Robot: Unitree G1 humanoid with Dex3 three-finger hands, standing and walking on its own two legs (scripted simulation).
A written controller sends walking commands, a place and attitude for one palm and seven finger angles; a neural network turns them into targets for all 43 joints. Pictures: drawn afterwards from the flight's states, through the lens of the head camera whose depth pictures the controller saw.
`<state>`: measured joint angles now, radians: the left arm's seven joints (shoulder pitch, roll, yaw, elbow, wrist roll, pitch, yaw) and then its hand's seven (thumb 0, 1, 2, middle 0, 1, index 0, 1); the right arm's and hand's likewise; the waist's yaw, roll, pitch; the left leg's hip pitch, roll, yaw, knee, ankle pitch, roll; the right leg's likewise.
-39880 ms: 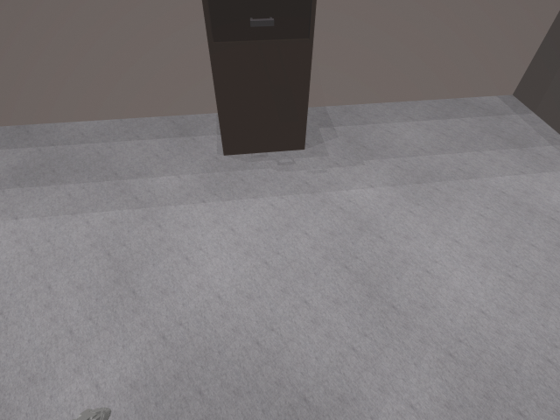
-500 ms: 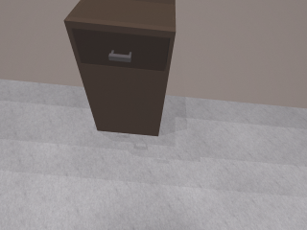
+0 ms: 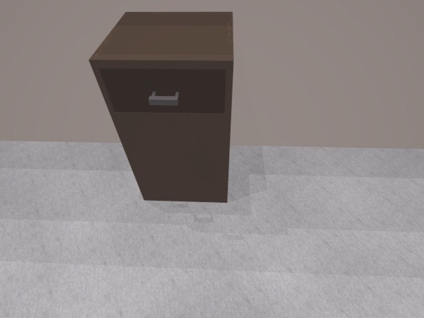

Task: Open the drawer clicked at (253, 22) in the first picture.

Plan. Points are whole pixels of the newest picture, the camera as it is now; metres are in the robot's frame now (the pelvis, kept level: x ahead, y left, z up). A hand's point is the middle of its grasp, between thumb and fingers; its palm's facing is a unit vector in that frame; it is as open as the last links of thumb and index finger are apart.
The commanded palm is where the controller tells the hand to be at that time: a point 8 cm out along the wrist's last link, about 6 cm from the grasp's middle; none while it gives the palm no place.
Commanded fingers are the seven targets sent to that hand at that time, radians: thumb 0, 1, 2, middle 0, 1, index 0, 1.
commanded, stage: let the arm hang, fingers relaxed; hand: left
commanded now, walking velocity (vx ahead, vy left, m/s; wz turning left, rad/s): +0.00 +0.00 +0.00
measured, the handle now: (164, 97) +0.82 +0.21 -0.05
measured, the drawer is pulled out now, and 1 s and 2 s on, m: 0.00 0.00 0.00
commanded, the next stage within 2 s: look to check the result in 0.14 s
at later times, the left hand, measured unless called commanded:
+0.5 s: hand out of the picture +0.09 +0.23 -0.16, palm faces -0.03 -0.94 -0.34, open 7.4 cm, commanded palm none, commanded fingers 0.00 0.90 0.90 -0.20 -0.30 -0.20 -0.30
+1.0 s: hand out of the picture +0.11 +0.22 -0.16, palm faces -0.01 -0.94 -0.33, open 7.4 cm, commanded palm none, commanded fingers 0.00 0.90 0.90 -0.20 -0.30 -0.20 -0.30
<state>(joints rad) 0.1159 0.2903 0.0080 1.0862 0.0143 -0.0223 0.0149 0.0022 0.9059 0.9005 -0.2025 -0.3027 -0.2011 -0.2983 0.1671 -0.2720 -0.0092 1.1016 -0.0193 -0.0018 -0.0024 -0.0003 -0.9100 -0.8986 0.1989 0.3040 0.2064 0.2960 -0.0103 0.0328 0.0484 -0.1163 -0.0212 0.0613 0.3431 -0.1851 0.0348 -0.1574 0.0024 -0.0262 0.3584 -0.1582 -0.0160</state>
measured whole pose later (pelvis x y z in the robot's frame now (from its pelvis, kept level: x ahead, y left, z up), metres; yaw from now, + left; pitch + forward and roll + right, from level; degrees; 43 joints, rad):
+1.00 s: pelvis +0.04 -0.02 +0.00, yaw +0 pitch -1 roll +0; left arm 0.12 0.31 0.01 1.11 0.01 -0.02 0.02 0.00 0.90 0.90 -0.20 -0.30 -0.20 -0.30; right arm 0.15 -0.32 0.00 1.10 -0.03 0.01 -0.01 0.00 -0.91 -0.90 0.20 0.30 0.20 0.30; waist -0.01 0.02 0.05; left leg -0.07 0.02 0.05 0.33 -0.23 0.00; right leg -0.10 0.04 -0.04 0.31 -0.19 -0.04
